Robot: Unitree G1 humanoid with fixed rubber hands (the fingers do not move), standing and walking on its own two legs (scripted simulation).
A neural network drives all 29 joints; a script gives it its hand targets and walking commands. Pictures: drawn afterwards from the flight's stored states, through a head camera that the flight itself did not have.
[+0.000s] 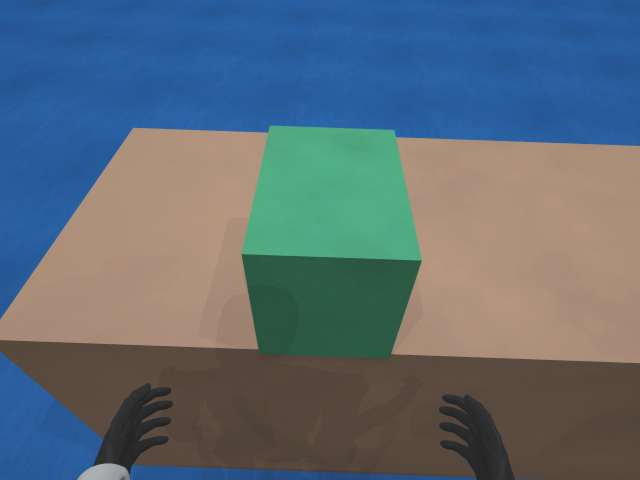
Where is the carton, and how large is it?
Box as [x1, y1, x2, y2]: [241, 126, 421, 358]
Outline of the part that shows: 270,126 241,254 259,353 389,358 421,261 394,130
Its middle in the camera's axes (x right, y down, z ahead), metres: +0.01 +0.00 +0.60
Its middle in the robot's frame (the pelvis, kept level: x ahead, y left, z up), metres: +0.46 +0.01 +0.04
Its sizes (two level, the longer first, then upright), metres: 0.274 0.198 0.228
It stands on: a pedestal, 0.70 m high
